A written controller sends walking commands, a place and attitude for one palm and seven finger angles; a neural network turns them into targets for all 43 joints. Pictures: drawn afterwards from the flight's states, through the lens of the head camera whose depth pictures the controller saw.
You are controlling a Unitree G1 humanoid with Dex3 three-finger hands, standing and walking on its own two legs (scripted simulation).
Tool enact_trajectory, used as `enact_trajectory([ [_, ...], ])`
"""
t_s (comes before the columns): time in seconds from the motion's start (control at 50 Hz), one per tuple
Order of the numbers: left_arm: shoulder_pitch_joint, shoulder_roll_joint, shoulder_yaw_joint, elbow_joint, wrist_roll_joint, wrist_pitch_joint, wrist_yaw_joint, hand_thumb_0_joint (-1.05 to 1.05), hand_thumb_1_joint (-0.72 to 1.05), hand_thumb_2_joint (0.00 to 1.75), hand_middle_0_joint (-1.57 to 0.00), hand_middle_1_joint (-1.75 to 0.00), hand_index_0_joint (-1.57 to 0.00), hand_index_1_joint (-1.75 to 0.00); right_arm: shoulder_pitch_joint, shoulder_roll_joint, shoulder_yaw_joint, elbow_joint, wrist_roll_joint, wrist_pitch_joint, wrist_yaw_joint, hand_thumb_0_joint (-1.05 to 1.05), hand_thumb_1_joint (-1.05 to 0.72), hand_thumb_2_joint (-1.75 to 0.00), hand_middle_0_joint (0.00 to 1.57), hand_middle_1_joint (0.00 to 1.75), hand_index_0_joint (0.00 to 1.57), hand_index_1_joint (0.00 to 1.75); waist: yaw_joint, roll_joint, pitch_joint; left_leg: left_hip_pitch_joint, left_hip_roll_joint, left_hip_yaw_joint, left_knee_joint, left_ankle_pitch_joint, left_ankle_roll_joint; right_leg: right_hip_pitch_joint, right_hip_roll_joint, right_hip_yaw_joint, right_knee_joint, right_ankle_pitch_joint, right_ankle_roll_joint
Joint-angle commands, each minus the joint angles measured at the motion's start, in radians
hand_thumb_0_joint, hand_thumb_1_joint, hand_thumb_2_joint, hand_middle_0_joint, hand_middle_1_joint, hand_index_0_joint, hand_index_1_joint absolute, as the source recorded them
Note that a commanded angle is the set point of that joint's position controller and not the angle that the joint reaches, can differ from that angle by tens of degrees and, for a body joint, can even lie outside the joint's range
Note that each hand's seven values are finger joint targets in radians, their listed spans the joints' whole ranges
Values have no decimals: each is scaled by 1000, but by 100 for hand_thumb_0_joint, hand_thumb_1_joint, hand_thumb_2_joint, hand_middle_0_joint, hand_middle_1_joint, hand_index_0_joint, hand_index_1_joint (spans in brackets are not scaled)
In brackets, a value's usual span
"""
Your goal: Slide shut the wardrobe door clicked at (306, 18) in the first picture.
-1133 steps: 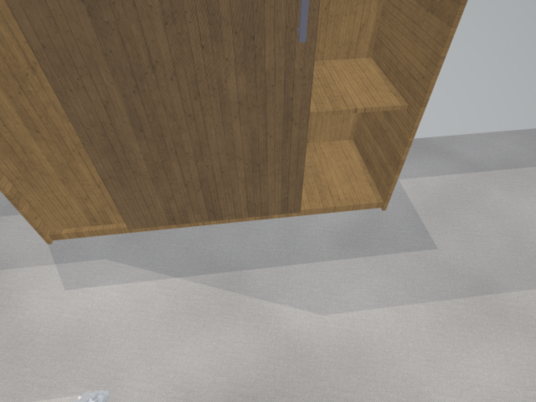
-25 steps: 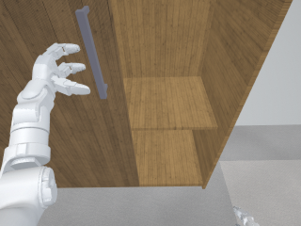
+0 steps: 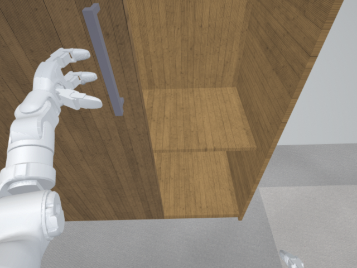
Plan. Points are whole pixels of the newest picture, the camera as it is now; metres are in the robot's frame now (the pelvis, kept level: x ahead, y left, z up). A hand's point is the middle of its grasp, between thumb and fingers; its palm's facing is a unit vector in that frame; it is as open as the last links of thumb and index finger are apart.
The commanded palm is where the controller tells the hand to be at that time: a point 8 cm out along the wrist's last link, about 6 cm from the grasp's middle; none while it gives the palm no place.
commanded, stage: move the hooked fingers beside the handle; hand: left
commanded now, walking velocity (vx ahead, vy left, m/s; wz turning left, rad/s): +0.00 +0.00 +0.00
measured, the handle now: (108, 66) +0.50 +0.17 +0.23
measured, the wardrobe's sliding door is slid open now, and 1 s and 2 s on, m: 0.42 0.42 0.42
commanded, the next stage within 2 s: feel for the door with the fingertips in 0.56 s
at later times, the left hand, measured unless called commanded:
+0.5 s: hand (76, 84) +0.43 +0.23 +0.22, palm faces +0.06 -1.00 -0.02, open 14.0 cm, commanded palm +0.41 +0.28 +0.23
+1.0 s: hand (88, 85) +0.42 +0.19 +0.23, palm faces +0.04 -1.00 -0.01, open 14.0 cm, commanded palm +0.40 +0.25 +0.23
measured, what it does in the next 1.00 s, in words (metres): stands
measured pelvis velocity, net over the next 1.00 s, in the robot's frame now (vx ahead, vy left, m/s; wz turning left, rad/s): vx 0.00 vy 0.00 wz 0.00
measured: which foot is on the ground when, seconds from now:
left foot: down 0.00-1.00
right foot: down 0.00-1.00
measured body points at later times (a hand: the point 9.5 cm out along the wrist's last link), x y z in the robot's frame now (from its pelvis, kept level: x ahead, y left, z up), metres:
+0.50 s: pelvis +0.01 +0.00 +0.00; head +0.01 -0.01 +0.45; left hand +0.43 +0.28 +0.23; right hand +0.12 -0.26 -0.11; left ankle +0.02 +0.13 -0.74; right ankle -0.05 -0.11 -0.74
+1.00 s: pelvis +0.00 +0.00 +0.00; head -0.01 -0.02 +0.45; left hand +0.41 +0.25 +0.23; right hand +0.14 -0.25 -0.10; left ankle +0.02 +0.13 -0.74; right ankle -0.05 -0.11 -0.74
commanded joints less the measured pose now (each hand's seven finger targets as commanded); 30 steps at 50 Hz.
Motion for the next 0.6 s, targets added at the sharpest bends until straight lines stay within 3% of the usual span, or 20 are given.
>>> enact_trajectory([
  [0.0,-483,289,79,-221,-4,-82,-2,0,-50,30,-30,-120,-30,-120,-41,-132,-49,-136,-6,-48,-6,0,-90,-90,20,30,20,30,1,-21,-291,259,-33,-13,-15,241,63,-58,20,5,-52,378,-13],
  [0.06,-442,363,135,-201,3,-86,-5,0,-50,30,-30,-120,-30,-120,-30,-140,-52,-138,-6,-38,-3,0,-90,-90,20,30,20,30,10,-33,-290,237,-32,-7,-13,248,64,-36,19,8,-48,401,-11],
  [0.1,-444,319,99,-219,2,-86,-17,0,-50,30,-30,-120,-30,-120,-33,-135,-53,-152,-5,-36,-2,0,-90,-90,20,30,20,30,2,-16,-289,248,-31,-1,-11,261,64,-45,19,8,-47,415,-10],
  [0.12,-452,372,115,-179,-13,-75,-17,0,-50,30,-30,-120,-30,-120,-35,-151,-54,-146,2,-40,8,0,-90,-90,20,30,20,30,20,-40,-265,210,-41,-4,-7,263,63,-45,16,3,-54,420,-14],
  [0.14,-453,317,97,-205,-8,-82,-24,0,-50,30,-30,-120,-30,-120,-24,-136,-53,-146,-3,-36,1,0,-90,-90,20,30,20,30,-6,-26,-271,235,-33,2,-8,250,66,-49,20,8,-47,417,-8],
  [0.2,-477,338,102,-227,-4,-86,-39,0,-50,30,-30,-120,-30,-120,-19,-141,-57,-148,-2,-34,-5,0,-90,-90,20,30,20,30,-14,-4,-290,258,-31,0,-3,260,66,-62,23,9,-51,415,-9],
  [0.22,-498,399,115,-192,-29,-74,-39,0,-50,30,-30,-120,-30,-120,-24,-162,-59,-147,5,-46,13,0,-90,-90,20,30,20,30,13,-45,-267,207,-49,-12,2,281,64,-61,18,0,-57,440,-14],
  [0.24,-463,337,115,-257,-18,-92,-45,0,-50,30,-30,-120,-30,-120,-11,-140,-61,-150,-4,-43,5,0,-90,-90,20,30,20,30,-8,-12,-328,270,-33,0,5,295,68,-38,24,8,-37,463,-10],
  [0.26,-426,386,156,-289,-10,-94,-47,0,-50,30,-30,-120,-30,-120,-15,-145,-65,-161,-4,-42,4,0,-90,-90,20,30,20,30,9,29,-363,292,-35,1,11,320,67,-24,25,11,-37,476,-12],
  [0.3,-430,293,79,-289,-17,-87,-60,0,-50,30,-30,-120,-30,-120,-25,-135,-59,-163,-1,-40,3,0,-90,-90,20,30,20,30,-9,27,-319,292,-32,-4,8,324,62,-54,26,1,-38,462,-13],
  [0.32,-449,309,60,-228,-42,-66,-61,0,-50,30,-30,-120,-30,-120,-36,-153,-60,-154,10,-49,16,0,-90,-90,20,30,20,30,2,-19,-259,240,-44,-9,12,308,62,-80,22,-6,-50,451,-15],
  [0.34,-434,250,51,-256,-35,-70,-63,0,-50,30,-30,-120,-30,-120,-18,-136,-61,-146,3,-45,8,0,-90,-90,20,30,20,30,-21,-1,-275,278,-30,-4,9,292,65,-83,29,-2,-43,438,-11],
  [0.36,-398,304,100,-263,-30,-61,-59,0,-50,30,-30,-120,-30,-120,-21,-145,-64,-153,3,-44,5,0,-90,-90,20,30,20,30,-2,10,-296,279,-33,-8,11,290,64,-78,30,-2,-43,425,-13],
  [0.42,-447,319,76,-245,-40,-42,-48,0,-50,30,-30,-120,-30,-120,-39,-155,-58,-149,8,-46,11,0,-90,-90,20,30,20,30,5,-15,-251,234,-42,-17,10,281,60,-97,24,-8,-49,406,-18],
  [0.44,-442,276,74,-263,-32,-48,-44,0,-50,30,-30,-120,-30,-120,-27,-139,-58,-145,1,-41,3,0,-90,-90,20,30,20,30,-17,-9,-264,260,-30,-10,8,265,64,-98,27,-5,-43,396,-12],
  [0.46,-461,331,108,-292,-22,-56,-36,0,-50,30,-30,-120,-30,-120,-26,-146,-60,-148,-2,-41,1,0,-90,-90,20,30,20,30,-9,6,-299,274,-31,-16,10,277,63,-87,27,-1,-42,403,-13],
  [0.5,-460,307,92,-304,-17,-60,-30,0,-50,30,-30,-120,-30,-120,-33,-137,-56,-154,-4,-39,-1,0,-90,-90,20,30,20,30,-11,18,-307,288,-30,-17,10,289,60,-88,26,-2,-39,403,-14],
  [0.52,-481,366,105,-267,-36,-53,-22,0,-50,30,-30,-120,-30,-120,-40,-156,-57,-147,3,-45,12,0,-90,-90,20,30,20,30,8,-24,-283,244,-41,-23,14,304,60,-82,21,-6,-46,424,-18],
  [0.54,-461,310,97,-299,-21,-66,-23,0,-50,30,-30,-120,-30,-120,-28,-136,-56,-149,-4,-37,3,0,-90,-90,20,30,20,30,-10,5,-316,278,-28,-13,11,299,61,-68,25,-2,-30,425,-14],
  [0.58,-453,306,89,-332,-11,-72,-23,0,-50,30,-30,-120,-30,-120,-42,-133,-55,-164,-4,-37,2,0,-90,-90,20,30,20,30,-3,56,-338,311,-28,-18,10,315,57,-70,23,-1,-32,420,-17],
])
